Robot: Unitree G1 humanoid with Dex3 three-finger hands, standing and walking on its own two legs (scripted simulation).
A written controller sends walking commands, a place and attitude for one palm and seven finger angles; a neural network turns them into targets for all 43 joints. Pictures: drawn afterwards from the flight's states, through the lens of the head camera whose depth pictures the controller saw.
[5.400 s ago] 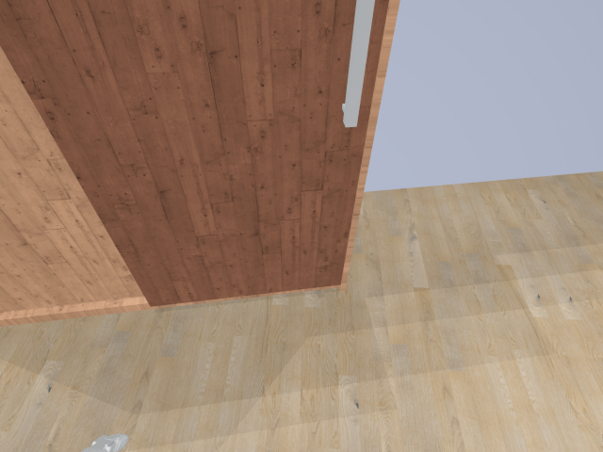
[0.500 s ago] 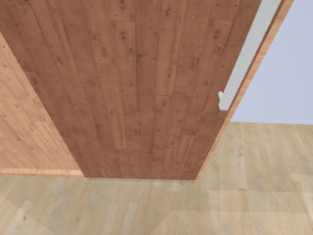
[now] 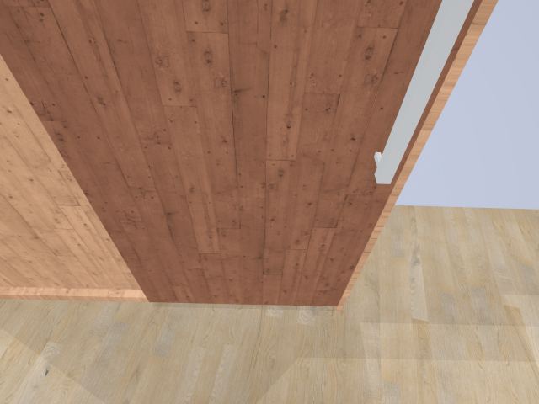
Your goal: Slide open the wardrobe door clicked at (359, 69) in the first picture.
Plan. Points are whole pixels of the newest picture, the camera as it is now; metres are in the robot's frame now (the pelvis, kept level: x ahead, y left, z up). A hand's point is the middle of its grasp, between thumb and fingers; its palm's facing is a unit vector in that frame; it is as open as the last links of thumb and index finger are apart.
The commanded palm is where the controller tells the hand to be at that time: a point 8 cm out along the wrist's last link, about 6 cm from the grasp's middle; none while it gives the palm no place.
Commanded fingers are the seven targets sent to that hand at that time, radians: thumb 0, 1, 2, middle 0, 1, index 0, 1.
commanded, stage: raise the hand with hooked fingers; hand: right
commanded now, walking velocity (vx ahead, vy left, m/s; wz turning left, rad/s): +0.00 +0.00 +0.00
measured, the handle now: (408, 97) +0.54 -0.19 +0.19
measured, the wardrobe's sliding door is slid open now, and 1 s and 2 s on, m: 0.00 0.00 0.00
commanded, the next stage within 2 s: none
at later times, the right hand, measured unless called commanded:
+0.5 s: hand out of the picture +0.14 -0.21 +0.01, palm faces +0.09 +0.99 -0.04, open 9.3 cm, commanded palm +0.13 -0.26 +0.02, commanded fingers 0.00 -0.25 -0.62 0.25 0.72 0.25 0.72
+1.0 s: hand (506, 333) +0.21 -0.26 +0.09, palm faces +0.01 +1.00 -0.09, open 12.3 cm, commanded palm +0.18 -0.32 +0.11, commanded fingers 0.00 0.34 -0.37 0.29 1.10 0.29 1.10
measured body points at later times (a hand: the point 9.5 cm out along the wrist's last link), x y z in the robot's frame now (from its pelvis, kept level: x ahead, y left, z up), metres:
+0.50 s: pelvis -0.02 -0.02 -0.06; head +0.00 -0.04 +0.39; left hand +0.22 +0.19 -0.08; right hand +0.13 -0.27 +0.01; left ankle +0.02 +0.10 -0.74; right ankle -0.03 -0.14 -0.74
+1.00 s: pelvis -0.01 -0.03 -0.02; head -0.01 -0.03 +0.43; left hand +0.17 +0.21 -0.08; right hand +0.20 -0.32 +0.10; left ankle +0.02 +0.10 -0.74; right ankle -0.03 -0.14 -0.74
